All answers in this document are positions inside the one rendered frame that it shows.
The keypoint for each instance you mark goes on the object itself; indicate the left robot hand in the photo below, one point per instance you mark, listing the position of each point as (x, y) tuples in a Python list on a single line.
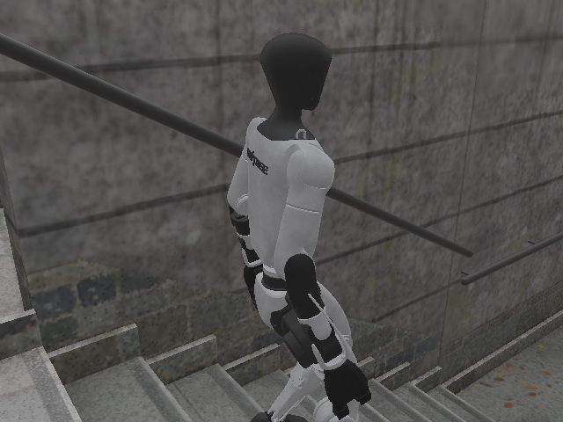
[(250, 276)]

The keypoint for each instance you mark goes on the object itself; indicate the robot right forearm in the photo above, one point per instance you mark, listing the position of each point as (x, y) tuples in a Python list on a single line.
[(301, 280)]

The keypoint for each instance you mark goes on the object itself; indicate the right robot thigh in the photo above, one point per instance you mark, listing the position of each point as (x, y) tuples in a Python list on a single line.
[(300, 346)]

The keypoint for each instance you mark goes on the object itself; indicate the right robot hand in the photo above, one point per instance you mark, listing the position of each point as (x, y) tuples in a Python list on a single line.
[(343, 384)]

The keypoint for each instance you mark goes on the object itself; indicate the robot left upper arm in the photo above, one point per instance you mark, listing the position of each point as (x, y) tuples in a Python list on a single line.
[(238, 192)]

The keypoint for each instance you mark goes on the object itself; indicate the humanoid robot torso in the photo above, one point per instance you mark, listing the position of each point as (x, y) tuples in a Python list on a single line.
[(268, 190)]

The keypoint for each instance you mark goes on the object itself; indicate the robot left forearm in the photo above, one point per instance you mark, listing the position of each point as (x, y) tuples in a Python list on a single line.
[(241, 223)]

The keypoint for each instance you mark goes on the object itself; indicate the robot right upper arm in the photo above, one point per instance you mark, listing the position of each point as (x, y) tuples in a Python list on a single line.
[(310, 175)]

